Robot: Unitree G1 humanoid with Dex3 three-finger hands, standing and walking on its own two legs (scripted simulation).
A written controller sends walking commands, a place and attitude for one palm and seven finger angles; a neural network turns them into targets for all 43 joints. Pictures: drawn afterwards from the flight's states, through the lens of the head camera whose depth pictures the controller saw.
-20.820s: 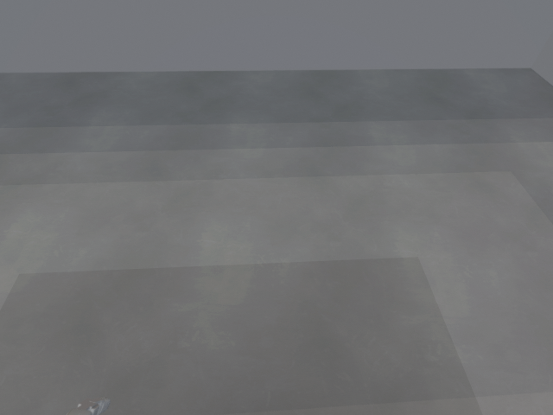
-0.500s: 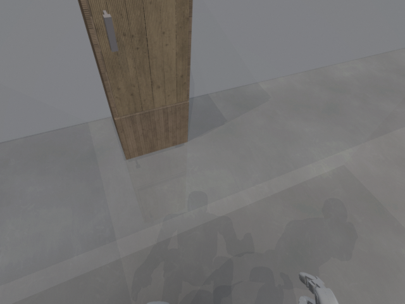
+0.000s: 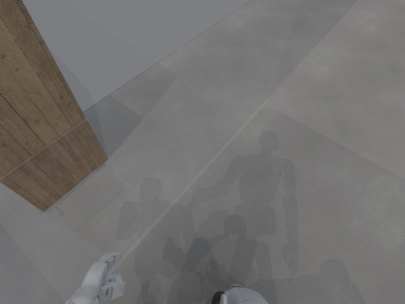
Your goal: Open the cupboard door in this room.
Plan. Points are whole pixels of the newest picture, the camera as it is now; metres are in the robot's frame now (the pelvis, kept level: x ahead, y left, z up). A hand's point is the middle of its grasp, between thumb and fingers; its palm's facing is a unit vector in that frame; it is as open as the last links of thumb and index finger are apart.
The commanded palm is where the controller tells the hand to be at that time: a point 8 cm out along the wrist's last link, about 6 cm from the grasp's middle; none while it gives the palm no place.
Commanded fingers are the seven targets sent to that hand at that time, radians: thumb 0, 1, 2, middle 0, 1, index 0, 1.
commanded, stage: walk to a spot facing it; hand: left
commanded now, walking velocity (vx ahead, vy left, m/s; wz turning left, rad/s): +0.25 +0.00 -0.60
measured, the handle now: out of the picture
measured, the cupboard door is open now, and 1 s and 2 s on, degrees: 0 0 0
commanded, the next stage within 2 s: turn to face it in 1.68 s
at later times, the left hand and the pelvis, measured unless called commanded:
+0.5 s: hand (81, 281) +0.18 +0.27 -0.16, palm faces -0.16 -0.96 -0.22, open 7.3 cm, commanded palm none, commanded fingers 0.00 0.90 0.90 -0.20 -0.30 -0.20 -0.30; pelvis +0.10 +0.06 +0.02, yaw -17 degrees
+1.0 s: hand (168, 199) +0.36 +0.09 -0.13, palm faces -0.58 -0.77 -0.28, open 7.3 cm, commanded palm none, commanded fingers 0.00 0.90 0.90 -0.20 -0.30 -0.20 -0.30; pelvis +0.13 +0.01 +0.01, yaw -36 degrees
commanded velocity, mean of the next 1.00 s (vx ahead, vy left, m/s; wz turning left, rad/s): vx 0.06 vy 0.00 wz -0.60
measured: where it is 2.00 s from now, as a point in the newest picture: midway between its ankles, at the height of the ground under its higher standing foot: (206, 288)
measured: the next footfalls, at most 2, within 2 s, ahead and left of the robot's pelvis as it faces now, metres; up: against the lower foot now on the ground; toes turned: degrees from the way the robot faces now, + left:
left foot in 0.42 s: +0.20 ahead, +0.15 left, +0.00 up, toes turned -8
right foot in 0.90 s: +0.13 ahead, -0.10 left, +0.00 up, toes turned -40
